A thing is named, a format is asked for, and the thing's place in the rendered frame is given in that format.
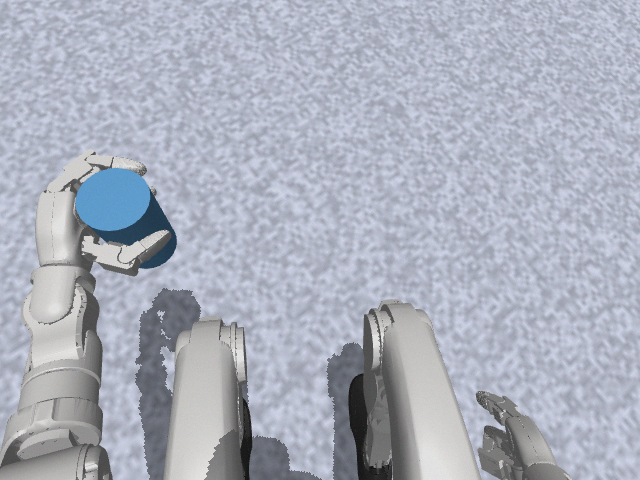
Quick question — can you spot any right robot hand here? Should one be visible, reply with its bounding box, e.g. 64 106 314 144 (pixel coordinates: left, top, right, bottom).
476 391 557 480

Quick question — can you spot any left robot arm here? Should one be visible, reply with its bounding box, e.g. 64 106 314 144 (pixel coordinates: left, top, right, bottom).
0 264 113 480

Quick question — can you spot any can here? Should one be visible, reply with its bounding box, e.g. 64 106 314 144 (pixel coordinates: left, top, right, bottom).
75 168 177 269

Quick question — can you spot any right robot foot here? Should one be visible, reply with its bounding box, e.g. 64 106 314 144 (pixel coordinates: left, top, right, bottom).
349 373 392 480

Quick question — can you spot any right robot arm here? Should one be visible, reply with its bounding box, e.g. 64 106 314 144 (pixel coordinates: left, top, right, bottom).
522 463 572 480

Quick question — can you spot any left robot hand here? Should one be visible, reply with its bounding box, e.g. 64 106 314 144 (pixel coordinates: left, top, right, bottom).
35 149 172 277

